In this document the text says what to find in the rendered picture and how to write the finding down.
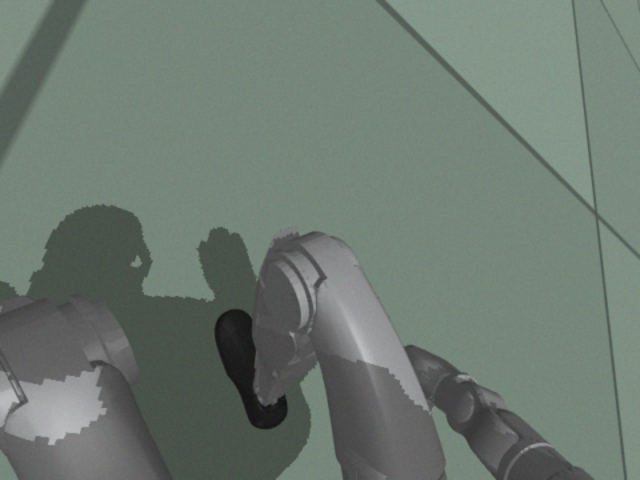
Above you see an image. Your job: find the right robot foot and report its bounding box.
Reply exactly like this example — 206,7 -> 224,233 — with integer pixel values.
215,309 -> 288,429

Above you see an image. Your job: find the right robot arm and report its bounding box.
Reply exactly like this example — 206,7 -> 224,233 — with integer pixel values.
434,372 -> 595,480

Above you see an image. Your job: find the right robot hand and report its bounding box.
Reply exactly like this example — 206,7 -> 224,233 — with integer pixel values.
404,345 -> 460,411

